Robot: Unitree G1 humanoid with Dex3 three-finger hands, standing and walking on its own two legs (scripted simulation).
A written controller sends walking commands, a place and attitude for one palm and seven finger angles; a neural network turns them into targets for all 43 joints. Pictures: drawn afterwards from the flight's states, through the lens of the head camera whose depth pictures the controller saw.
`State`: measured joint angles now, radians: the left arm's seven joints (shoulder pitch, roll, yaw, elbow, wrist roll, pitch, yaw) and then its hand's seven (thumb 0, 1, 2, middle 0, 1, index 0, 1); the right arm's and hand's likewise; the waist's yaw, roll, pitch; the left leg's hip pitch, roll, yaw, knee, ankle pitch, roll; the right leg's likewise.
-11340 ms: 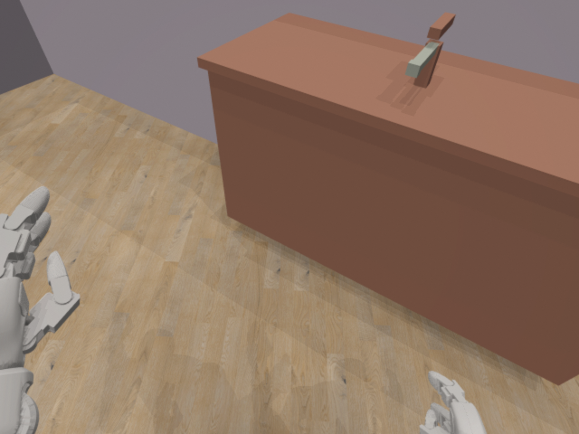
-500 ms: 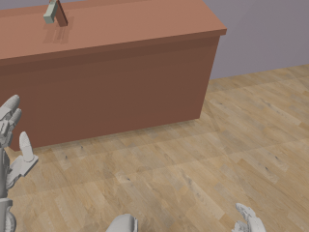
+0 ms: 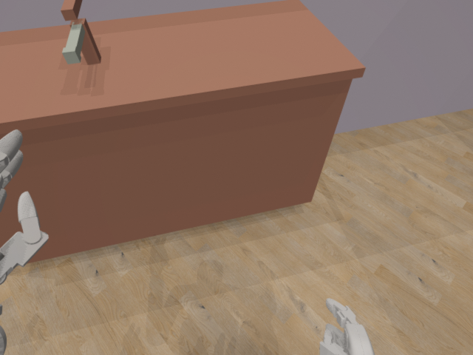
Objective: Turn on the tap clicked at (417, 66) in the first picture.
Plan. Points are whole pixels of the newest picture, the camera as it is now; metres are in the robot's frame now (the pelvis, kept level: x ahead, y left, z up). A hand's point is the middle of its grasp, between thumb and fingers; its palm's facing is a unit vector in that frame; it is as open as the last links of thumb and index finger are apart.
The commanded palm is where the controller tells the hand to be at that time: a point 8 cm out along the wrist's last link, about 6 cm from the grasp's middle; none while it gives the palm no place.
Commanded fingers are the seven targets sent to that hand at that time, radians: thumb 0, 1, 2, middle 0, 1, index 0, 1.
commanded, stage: take the last steps up to it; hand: left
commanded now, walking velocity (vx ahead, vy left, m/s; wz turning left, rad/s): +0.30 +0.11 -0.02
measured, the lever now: (71, 55) +0.69 +0.44 +0.14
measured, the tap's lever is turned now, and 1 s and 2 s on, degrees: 0 0 0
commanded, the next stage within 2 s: come to a stop and stand still in 1.04 s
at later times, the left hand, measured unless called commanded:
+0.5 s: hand (43, 159) +0.33 +0.30 +0.18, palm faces +0.43 -0.81 -0.39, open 7.4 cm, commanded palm +0.27 +0.33 +0.18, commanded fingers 0.00 0.90 0.90 -0.20 -0.30 -0.20 -0.30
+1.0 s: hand (90, 123) +0.42 +0.27 +0.17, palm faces +0.36 -0.83 -0.43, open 7.4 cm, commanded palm +0.36 +0.32 +0.18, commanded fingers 0.00 0.90 0.90 -0.20 -0.30 -0.20 -0.30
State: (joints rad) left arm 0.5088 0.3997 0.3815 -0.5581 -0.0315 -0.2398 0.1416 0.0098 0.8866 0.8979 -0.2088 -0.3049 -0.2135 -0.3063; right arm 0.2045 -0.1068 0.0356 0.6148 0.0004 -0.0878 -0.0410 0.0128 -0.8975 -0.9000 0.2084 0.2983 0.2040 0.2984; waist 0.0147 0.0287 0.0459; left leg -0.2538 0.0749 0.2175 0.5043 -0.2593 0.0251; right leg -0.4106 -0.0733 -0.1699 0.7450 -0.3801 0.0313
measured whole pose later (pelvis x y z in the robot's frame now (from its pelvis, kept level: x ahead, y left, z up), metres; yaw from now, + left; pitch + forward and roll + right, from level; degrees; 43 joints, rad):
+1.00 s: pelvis +0.19 +0.05 +0.00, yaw -1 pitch +0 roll +2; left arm 0.48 0.34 0.34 -0.52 -0.02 -0.23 0.16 0.01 0.89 0.90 -0.21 -0.31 -0.22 -0.31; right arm 0.18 -0.25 -0.02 0.63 0.00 -0.03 -0.06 0.02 -0.90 -0.90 0.21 0.30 0.20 0.30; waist -0.01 -0.01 0.09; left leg -0.44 0.06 0.10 0.86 -0.36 -0.02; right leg -0.23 -0.06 -0.15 0.51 -0.28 -0.04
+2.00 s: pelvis +0.18 +0.06 +0.00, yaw -2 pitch -2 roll -1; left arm 0.42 0.34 0.34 -0.46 -0.01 -0.20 0.17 0.01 0.89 0.90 -0.21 -0.30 -0.21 -0.31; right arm 0.22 -0.18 0.03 0.60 0.00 -0.07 -0.06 0.01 -0.90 -0.90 0.20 0.30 0.20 0.30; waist 0.03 -0.01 0.04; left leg -0.26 0.02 0.06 0.54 -0.24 0.02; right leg -0.25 -0.02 -0.06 0.50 -0.20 0.00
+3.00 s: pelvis +0.23 +0.08 +0.00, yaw -2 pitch +0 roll -1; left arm 0.38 0.34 0.34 -0.44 -0.04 -0.21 0.11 0.01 0.89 0.90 -0.21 -0.30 -0.21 -0.31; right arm 0.19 -0.19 0.03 0.57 -0.01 -0.14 -0.02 0.02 -0.90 -0.90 0.21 0.30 0.20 0.30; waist 0.03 -0.03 0.02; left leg -0.21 0.00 0.07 0.53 -0.31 0.04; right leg -0.20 -0.02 -0.04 0.47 -0.26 0.02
